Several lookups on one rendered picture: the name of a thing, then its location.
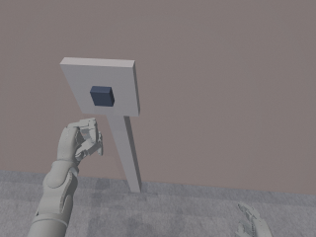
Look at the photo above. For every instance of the panel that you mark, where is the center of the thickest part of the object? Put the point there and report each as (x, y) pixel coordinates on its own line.
(120, 74)

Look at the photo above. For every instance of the robot left hand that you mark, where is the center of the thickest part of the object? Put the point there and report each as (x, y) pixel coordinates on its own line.
(73, 146)

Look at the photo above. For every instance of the button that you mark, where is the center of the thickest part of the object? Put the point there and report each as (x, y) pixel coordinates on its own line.
(102, 96)

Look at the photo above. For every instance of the robot right hand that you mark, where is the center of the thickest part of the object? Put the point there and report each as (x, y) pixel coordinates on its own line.
(259, 227)

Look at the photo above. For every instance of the robot left forearm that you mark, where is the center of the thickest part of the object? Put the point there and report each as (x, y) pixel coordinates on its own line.
(55, 206)

